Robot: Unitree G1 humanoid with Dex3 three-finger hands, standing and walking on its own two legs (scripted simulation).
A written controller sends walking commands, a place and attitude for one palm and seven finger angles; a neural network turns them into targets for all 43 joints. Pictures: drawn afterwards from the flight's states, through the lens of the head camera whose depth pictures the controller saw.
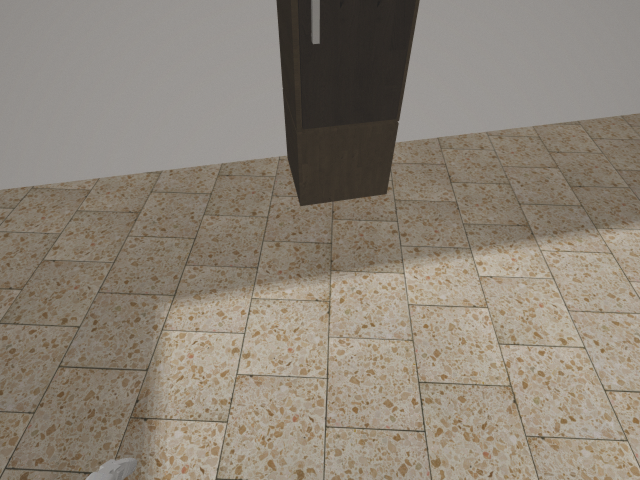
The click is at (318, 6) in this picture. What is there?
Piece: cupboard door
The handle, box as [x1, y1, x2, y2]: [311, 0, 319, 43]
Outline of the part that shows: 311,0 312,42 319,43 319,0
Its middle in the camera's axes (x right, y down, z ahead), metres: -0.02 -0.69 +1.21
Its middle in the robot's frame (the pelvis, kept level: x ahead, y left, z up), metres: +1.38 +0.09 +0.06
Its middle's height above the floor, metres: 0.82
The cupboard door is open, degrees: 0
